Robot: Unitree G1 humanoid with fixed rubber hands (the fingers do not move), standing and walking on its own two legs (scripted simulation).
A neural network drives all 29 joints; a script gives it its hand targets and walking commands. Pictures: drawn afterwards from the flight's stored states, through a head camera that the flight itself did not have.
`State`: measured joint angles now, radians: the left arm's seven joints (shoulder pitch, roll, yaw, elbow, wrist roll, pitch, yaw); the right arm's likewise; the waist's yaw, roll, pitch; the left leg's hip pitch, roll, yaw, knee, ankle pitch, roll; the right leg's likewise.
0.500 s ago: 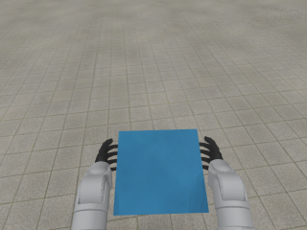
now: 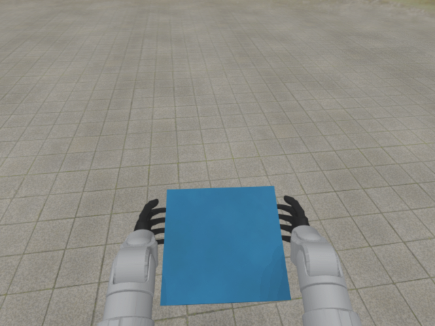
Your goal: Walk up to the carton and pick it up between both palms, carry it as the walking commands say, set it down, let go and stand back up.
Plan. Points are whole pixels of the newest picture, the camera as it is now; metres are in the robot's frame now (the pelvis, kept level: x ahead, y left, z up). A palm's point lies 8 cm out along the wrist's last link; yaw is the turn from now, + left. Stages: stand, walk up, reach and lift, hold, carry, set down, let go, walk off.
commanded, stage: set down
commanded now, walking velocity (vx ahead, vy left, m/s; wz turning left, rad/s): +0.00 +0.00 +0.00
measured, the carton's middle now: (222, 251) +0.30 -0.01 -0.05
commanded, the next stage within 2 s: none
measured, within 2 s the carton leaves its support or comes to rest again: neither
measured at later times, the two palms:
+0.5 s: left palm (152, 234) +0.32 +0.14 -0.01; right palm (291, 238) +0.30 -0.15 -0.01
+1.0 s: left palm (161, 251) +0.33 +0.14 -0.11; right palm (281, 251) +0.33 -0.16 -0.11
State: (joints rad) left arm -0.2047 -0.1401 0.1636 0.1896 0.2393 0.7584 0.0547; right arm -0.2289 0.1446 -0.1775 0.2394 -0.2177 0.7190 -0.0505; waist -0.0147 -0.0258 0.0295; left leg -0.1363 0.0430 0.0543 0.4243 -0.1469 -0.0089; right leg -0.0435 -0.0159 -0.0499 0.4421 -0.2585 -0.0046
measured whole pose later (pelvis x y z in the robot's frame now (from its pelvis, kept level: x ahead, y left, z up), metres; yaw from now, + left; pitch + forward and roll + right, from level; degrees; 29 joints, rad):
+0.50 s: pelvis -0.01 +0.02 -0.01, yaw -6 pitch +0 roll +0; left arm -0.44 -0.21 0.42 0.49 0.39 0.51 0.04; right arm -0.47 0.17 -0.43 0.59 -0.39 0.45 0.04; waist 0.03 -0.02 0.05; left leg -0.37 0.00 0.03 0.56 -0.19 0.01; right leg -0.32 0.01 0.06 0.59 -0.28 -0.01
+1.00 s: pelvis -0.02 -0.01 -0.06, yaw -4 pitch +23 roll +0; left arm -0.47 -0.21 0.44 0.42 0.34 0.30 0.01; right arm -0.50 0.19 -0.40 0.51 -0.30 0.27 -0.05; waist 0.04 -0.02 -0.07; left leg -1.00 0.02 -0.02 0.84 -0.24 -0.02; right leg -0.95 0.04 0.01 0.89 -0.35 -0.02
